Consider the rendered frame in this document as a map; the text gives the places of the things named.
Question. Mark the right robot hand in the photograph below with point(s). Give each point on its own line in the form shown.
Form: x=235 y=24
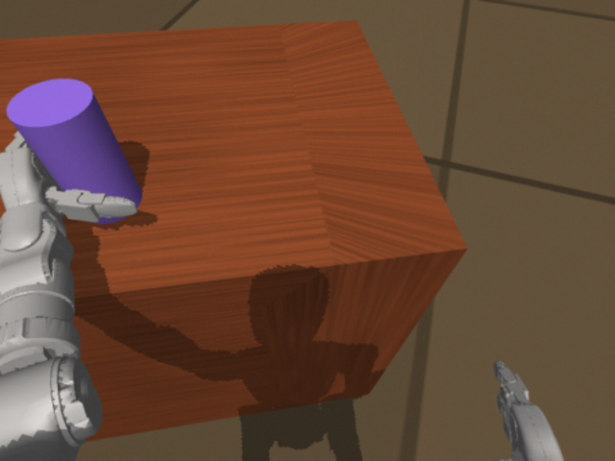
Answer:
x=525 y=425

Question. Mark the can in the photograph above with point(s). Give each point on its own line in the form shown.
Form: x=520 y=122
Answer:
x=63 y=123

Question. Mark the left robot arm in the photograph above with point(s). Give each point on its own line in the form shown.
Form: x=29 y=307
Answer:
x=48 y=406

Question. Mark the left robot hand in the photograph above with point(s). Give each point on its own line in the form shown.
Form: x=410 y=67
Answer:
x=25 y=180

